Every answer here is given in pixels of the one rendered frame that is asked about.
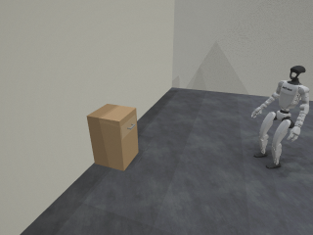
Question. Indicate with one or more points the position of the robot right thigh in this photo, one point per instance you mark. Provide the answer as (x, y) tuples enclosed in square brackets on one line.
[(266, 124)]

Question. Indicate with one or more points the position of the robot left shin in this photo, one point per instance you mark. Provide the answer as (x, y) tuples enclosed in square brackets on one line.
[(276, 153)]

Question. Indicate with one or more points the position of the robot left forearm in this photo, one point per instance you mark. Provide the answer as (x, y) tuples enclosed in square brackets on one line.
[(301, 117)]

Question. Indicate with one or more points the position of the robot right forearm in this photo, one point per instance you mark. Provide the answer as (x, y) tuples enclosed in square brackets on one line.
[(267, 103)]

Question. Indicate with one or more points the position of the left robot upper arm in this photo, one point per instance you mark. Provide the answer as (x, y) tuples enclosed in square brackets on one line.
[(304, 94)]

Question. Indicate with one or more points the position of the right robot upper arm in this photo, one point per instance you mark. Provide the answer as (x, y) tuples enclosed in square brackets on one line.
[(276, 95)]

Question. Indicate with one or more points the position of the robot left hand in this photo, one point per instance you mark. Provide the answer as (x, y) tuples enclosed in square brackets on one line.
[(294, 133)]

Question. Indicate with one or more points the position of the robot right hand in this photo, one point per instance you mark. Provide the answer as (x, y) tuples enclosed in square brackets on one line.
[(257, 112)]

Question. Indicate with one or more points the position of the cabinet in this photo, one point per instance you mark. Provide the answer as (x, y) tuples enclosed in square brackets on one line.
[(109, 149)]

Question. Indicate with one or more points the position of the drawer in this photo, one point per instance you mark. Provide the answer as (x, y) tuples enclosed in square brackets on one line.
[(124, 128)]

